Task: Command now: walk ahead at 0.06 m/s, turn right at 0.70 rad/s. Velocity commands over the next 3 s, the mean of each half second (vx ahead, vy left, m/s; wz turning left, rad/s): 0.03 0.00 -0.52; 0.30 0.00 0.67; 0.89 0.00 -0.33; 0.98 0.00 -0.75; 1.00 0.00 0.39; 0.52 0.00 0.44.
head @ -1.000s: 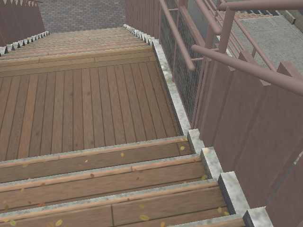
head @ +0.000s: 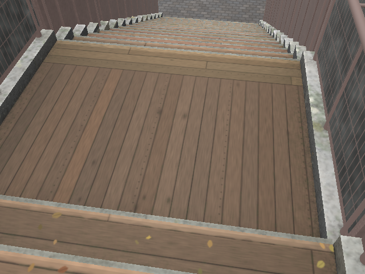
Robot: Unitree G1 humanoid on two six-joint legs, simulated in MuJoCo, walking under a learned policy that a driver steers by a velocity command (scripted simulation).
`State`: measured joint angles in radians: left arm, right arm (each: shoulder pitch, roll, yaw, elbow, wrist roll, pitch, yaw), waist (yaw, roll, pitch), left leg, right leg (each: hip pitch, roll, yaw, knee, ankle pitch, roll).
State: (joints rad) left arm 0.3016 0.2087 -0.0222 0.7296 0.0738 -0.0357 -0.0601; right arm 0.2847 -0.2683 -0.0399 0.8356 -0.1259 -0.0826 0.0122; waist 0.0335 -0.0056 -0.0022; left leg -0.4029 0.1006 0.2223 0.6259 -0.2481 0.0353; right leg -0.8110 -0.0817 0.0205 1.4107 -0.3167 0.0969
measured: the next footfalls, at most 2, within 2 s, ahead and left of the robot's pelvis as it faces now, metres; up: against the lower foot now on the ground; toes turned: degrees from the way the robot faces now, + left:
right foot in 0.14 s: +0.10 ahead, -0.16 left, +0.00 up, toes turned -14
left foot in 0.98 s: +0.11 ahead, +0.11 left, +0.00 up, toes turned +15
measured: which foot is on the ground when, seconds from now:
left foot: down 0.00-0.14, up 0.16-0.96, down 0.98-1.00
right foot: up 0.00-0.12, down 0.14-0.98, up 1.00-1.00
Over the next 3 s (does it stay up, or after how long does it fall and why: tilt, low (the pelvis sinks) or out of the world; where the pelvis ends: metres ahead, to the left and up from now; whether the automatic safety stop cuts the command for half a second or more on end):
stays up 1.52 -0.20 -0.47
